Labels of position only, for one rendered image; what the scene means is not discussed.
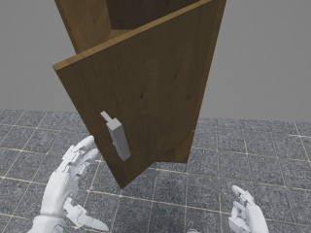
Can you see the handle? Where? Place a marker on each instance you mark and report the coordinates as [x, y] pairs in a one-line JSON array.
[[117, 133]]

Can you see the robot right hand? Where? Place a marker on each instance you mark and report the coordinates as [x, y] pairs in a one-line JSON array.
[[252, 219]]

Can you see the robot left hand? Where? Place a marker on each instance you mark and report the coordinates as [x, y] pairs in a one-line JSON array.
[[64, 181]]

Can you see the cupboard door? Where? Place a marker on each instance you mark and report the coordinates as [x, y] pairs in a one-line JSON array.
[[149, 79]]

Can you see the left robot forearm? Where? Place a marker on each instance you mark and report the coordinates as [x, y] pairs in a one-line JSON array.
[[48, 224]]

